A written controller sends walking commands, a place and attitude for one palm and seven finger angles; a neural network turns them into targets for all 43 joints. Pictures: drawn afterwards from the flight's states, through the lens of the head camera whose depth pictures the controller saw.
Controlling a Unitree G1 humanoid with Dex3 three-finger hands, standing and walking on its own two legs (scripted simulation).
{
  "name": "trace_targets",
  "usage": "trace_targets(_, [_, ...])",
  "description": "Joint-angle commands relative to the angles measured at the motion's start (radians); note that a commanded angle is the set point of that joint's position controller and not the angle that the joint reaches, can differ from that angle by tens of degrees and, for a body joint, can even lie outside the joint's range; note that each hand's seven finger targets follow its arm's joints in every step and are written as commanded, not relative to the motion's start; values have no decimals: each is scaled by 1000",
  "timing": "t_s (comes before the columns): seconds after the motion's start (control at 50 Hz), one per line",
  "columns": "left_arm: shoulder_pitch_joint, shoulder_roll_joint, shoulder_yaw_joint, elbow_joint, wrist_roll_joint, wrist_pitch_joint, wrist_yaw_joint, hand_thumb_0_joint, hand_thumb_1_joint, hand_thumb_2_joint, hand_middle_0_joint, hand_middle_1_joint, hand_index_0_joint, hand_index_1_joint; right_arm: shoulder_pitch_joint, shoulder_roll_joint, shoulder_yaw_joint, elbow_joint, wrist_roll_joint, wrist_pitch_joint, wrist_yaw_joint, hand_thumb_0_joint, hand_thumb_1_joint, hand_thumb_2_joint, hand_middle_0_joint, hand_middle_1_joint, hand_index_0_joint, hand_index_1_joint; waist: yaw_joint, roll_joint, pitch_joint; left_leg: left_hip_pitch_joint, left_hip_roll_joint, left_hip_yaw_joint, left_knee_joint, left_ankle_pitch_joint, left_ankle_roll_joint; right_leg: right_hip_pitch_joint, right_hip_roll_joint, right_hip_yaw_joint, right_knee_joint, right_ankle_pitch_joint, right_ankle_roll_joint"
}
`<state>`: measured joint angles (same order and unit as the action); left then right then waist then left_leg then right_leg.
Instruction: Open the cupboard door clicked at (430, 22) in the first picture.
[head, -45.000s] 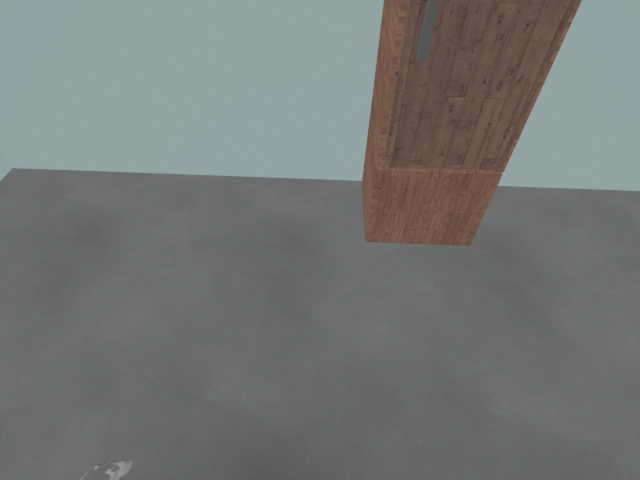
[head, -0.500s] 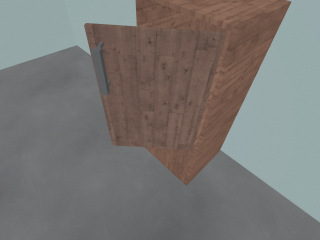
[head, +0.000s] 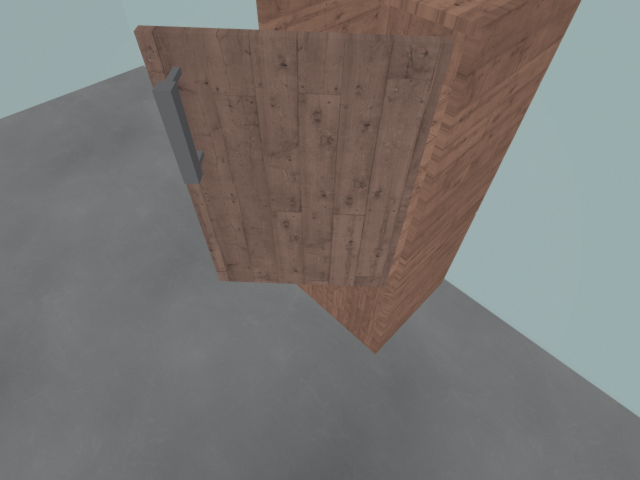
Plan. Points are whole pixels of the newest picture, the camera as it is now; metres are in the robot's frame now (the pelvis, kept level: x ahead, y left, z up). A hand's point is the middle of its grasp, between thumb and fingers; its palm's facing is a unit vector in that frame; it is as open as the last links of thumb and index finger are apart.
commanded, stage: come to a stop and stand still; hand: left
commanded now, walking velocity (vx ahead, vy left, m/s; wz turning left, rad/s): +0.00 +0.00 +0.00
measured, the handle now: (184, 128) +0.55 +0.24 +0.12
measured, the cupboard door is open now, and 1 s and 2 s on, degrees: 43 43 43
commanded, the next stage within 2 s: look again from close up in 0.68 s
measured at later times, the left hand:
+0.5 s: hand out of the picture -0.04 +0.14 -0.17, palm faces -0.01 -0.97 -0.23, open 7.3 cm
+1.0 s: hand out of the picture -0.07 +0.12 -0.17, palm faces +0.02 -0.99 -0.16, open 7.3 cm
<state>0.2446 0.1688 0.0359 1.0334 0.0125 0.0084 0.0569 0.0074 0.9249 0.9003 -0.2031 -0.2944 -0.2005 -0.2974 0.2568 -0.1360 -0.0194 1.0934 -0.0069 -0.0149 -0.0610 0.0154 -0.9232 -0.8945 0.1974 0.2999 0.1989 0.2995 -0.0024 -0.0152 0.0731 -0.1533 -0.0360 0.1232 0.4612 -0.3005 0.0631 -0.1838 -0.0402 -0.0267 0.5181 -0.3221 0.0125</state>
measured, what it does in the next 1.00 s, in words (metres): shifts its weight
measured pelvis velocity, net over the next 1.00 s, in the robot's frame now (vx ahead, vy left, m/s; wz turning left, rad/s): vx -0.06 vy -0.04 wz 0.00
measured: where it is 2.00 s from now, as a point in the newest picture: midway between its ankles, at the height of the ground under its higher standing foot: outside the picture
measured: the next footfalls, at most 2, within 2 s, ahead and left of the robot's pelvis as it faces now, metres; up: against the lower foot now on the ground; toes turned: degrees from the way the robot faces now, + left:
none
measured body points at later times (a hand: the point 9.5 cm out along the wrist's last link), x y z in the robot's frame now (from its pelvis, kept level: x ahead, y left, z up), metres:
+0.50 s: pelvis -0.08 -0.04 +0.00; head -0.08 -0.05 +0.45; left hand -0.04 +0.20 -0.15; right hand -0.09 -0.27 -0.16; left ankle -0.03 +0.07 -0.74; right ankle -0.03 -0.12 -0.74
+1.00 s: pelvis -0.06 -0.04 +0.00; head -0.05 -0.04 +0.45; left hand -0.07 +0.18 -0.16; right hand -0.08 -0.24 -0.16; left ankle -0.03 +0.07 -0.74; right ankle -0.03 -0.12 -0.74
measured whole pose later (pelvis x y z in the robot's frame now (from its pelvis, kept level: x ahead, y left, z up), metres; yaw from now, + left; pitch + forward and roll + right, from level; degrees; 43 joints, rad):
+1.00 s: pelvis -0.06 -0.04 +0.00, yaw +0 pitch +0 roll +0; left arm 0.31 0.13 0.00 1.11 0.01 -0.01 0.02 0.00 0.91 0.90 -0.20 -0.29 -0.20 -0.30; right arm 0.33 -0.11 0.01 1.10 -0.02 -0.01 -0.02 0.00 -0.90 -0.89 0.19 0.30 0.20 0.30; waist -0.01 0.00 0.01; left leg -0.26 0.01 0.07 0.47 -0.20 0.01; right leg -0.27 0.02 -0.05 0.48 -0.21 -0.05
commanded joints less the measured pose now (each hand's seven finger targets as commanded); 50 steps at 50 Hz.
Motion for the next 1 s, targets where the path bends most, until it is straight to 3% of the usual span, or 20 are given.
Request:
trace_targets(0.0, [136,120,2,-14,12,-23,30,0,900,900,-200,-300,-200,-300,20,-180,-33,-112,19,-8,19,0,-900,-900,200,300,200,300,2,-8,-125,65,189,-100,152,805,-55,-43,-95,58,-28,693,-13])
trace_targets(0.02, [115,132,6,-75,6,-32,26,0,900,900,-200,-300,-200,-300,67,-146,-32,-133,1,-7,33,0,-900,-900,200,300,200,300,-4,-16,-175,-7,162,-125,134,556,-44,42,-109,77,24,601,-55])
trace_targets(0.04, [90,119,2,-79,3,-31,20,0,900,900,-200,-300,-200,-300,56,-134,-28,-130,-1,-8,32,0,-900,-900,200,300,200,300,-6,16,-170,-2,159,-117,93,460,-35,18,-109,91,44,541,-73])
trace_targets(0.06, [73,114,-5,-83,0,-31,15,0,900,900,-200,-300,-200,-300,70,-132,-23,-129,-4,-9,33,0,-900,-900,200,300,200,300,-15,43,-201,21,171,-128,66,456,-26,11,-94,73,50,448,-76])
trace_targets(0.08, [63,108,-11,-89,-1,-33,9,0,900,900,-200,-300,-200,-300,58,-123,-18,-137,-9,-11,36,0,-900,-900,200,300,200,300,-4,124,-184,24,171,-127,48,461,-17,-3,-79,70,34,377,-72])
trace_targets(0.14, [28,115,-20,-93,-2,-29,-4,0,900,900,-200,-300,-200,-300,30,-128,-12,-152,-8,-1,36,0,-900,-900,200,300,200,300,-11,34,-75,-33,162,-141,-11,246,-14,-53,-61,88,-27,244,-73])
trace_targets(0.18, [10,118,-28,-92,2,-25,-11,0,900,900,-200,-300,-200,-300,12,-127,-6,-155,-10,3,42,0,-900,-900,200,300,200,300,-7,-7,34,-96,147,-138,-61,61,-17,-108,-60,114,-93,92,-71])
trace_targets(0.24, [6,140,-29,-95,4,-20,-19,0,900,900,-200,-300,-200,-300,35,-140,-4,-148,-15,13,53,0,-900,-900,200,300,200,300,-15,-66,109,-121,114,-127,-76,-107,-26,-216,-65,163,-189,-223,-79])
trace_targets(0.34, [15,160,-12,-108,5,-12,-22,0,900,900,-200,-300,-200,-300,100,-140,-7,-123,-22,26,58,0,-900,-900,200,300,200,300,-30,-92,72,-68,87,-93,2,-122,-31,-319,-85,195,-267,-394,-84])
trace_targets(0.38, [8,158,-9,-110,4,-13,-22,0,900,900,-200,-300,-200,-300,129,-125,-7,-109,-22,27,55,0,-900,-900,200,300,200,300,-41,-94,38,-21,78,-79,46,-79,-37,-334,-97,200,-281,-376,-92])
trace_targets(0.42, [5,150,-6,-105,1,-16,-26,0,900,900,-200,-300,-200,-300,151,-121,-3,-96,-22,18,53,0,-900,-900,200,300,200,300,-42,-48,-4,-24,82,-95,12,-64,-33,-293,-82,176,-243,-305,-86])
trace_targets(0.5, [53,127,-9,-77,1,-19,-32,0,900,900,-200,-300,-200,-300,108,-138,-1,-92,-22,-1,48,0,-900,-900,200,300,200,300,3,81,9,-196,140,-186,-152,-213,-16,-136,-30,126,-158,-210,-69])
trace_targets(0.54, [81,122,-10,-57,4,-18,-34,0,900,900,-200,-300,-200,-300,100,-137,-2,-86,-21,3,47,0,-900,-900,200,300,200,300,14,37,26,-249,133,-182,-143,-244,-18,-114,-36,144,-173,-253,-70])
trace_targets(0.58, [88,112,-13,-39,4,-21,-34,0,900,900,-200,-300,-200,-300,126,-114,1,-67,-20,5,46,0,-900,-900,200,300,200,300,6,-19,29,-211,114,-156,-103,-154,-22,-137,-53,164,-204,-257,-76])
trace_targets(0.64, [78,101,-14,-20,-2,-24,-38,0,900,900,-200,-300,-200,-300,170,-103,4,-37,-18,1,41,0,-900,-900,200,300,200,300,-10,-5,-18,-140,107,-144,-76,-102,-29,-158,-59,157,-202,-230,-76])
trace_targets(0.72, [91,86,-20,1,-1,-29,-35,0,900,900,-200,-300,-200,-300,161,-100,6,-23,-16,-7,38,0,-900,-900,200,300,200,300,0,28,-6,-174,126,-169,-117,-124,-24,-121,-51,149,-190,-179,-74])
trace_targets(0.86, [105,77,-22,27,2,-29,-31,0,900,900,-200,-300,-200,-300,172,-81,7,-6,-16,0,39,0,-900,-900,200,300,200,300,-7,-4,52,-162,116,-154,-102,-115,-29,-189,-61,162,-229,-240,-74])
trace_targets(0.98, [113,61,-27,32,2,-37,-28,0,900,900,-200,-300,-200,-300,152,-72,9,-8,-11,-13,34,0,-900,-900,200,300,200,300,-4,4,25,-130,136,-165,-129,-47,-27,-140,-48,141,-198,-83,-69])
